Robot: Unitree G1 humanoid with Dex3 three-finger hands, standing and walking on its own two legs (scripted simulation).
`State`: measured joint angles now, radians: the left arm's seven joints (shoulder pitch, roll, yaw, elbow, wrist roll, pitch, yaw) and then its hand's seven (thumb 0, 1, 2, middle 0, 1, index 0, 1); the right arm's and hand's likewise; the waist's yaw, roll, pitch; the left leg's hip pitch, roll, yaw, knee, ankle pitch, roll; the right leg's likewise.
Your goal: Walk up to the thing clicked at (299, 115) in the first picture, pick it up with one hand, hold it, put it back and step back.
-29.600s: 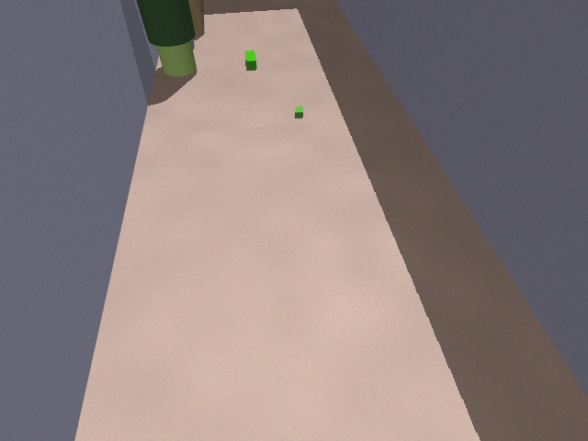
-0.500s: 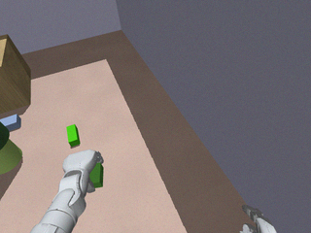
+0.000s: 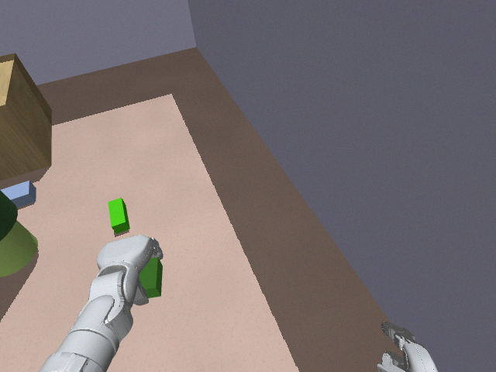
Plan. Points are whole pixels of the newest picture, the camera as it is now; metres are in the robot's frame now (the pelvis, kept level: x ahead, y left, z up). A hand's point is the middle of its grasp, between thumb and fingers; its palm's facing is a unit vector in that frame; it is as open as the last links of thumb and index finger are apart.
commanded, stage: hold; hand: left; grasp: from above
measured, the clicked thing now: (147, 278) +0.31 +0.22 -0.07
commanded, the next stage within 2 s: crouch in 0.30 s
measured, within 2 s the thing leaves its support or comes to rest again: neither
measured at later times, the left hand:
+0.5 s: hand (140, 277) +0.30 +0.22 -0.04, palm faces -0.44 -0.13 -0.89, open 9.0 cm
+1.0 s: hand (165, 301) +0.32 +0.23 -0.22, palm faces -0.42 -0.01 -0.91, open 8.9 cm
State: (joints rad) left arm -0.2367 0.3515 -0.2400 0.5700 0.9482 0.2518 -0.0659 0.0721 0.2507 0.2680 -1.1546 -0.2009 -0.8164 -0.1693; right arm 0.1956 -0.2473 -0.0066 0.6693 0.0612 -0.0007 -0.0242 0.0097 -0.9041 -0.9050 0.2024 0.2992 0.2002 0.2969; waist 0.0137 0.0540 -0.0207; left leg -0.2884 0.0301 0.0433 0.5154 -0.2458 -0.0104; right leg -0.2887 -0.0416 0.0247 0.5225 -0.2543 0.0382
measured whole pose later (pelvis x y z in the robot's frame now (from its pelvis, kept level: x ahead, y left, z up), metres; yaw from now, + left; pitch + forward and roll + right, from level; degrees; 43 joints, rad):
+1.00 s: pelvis -0.03 +0.00 -0.10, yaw +1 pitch +22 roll -1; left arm -0.54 0.33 -0.12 1.16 1.12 0.07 0.40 0.10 0.33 0.16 -1.19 -0.31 -0.79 -0.17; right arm 0.24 -0.28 -0.08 0.73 -0.01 -0.01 0.01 0.01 -0.89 -0.90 0.20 0.30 0.20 0.30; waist -0.09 0.01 -0.15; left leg -1.10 0.05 -0.01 1.21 -0.48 -0.01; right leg -1.07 -0.03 0.01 1.18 -0.48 0.05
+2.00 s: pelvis -0.08 +0.00 -0.38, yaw -3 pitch +36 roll -6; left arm -0.87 0.55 0.09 1.42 1.14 -0.03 0.46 0.05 0.23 0.33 -1.04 -0.49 -0.75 -0.39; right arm 0.15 -0.26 -0.01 0.79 -0.13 -0.12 0.13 0.00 -0.90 -0.90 0.20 0.30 0.20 0.30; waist -0.19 0.02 -0.11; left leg -2.18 0.03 -0.12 2.22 -0.67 -0.03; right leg -2.12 0.00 -0.01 2.17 -0.68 0.05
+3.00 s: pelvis -0.07 +0.00 -0.47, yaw -7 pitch +31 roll -9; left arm -0.96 0.71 0.21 1.68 1.22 -0.11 0.64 0.05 0.20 0.38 -1.03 -0.40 -0.76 -0.36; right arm 0.12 -0.29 0.08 0.82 -0.23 -0.18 0.25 0.00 -0.91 -0.90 0.20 0.30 0.20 0.30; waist -0.28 -0.03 0.02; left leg -2.37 0.02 -0.20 2.51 -0.70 -0.04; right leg -2.28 0.04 -0.05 2.41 -0.69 0.07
